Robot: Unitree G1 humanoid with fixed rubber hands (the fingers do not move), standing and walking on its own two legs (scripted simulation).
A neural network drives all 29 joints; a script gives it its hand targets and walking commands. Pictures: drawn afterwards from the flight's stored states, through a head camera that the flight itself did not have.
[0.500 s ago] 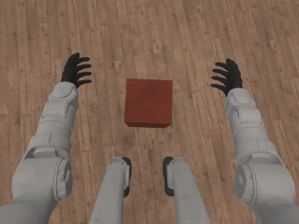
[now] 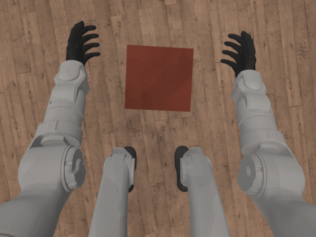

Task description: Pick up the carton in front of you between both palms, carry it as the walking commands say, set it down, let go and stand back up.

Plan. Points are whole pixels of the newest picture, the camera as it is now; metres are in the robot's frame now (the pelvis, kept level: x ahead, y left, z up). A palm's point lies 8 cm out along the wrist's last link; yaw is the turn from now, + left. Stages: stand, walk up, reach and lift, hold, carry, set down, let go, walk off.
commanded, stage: reach and lift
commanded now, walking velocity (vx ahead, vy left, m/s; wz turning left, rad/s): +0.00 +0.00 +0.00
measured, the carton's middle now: (157, 84) +0.48 +0.00 -0.44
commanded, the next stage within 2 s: none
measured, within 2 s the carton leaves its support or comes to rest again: leaves its support in 1.38 s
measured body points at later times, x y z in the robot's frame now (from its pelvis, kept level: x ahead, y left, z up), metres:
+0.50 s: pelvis -0.05 +0.00 -0.17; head +0.32 +0.00 +0.08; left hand +0.50 +0.18 -0.36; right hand +0.48 -0.19 -0.36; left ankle +0.07 +0.13 -0.53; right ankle +0.07 -0.13 -0.53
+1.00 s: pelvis -0.05 +0.00 -0.19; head +0.32 +0.01 +0.07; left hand +0.50 +0.17 -0.38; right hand +0.49 -0.17 -0.37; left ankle +0.07 +0.13 -0.53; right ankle +0.07 -0.13 -0.53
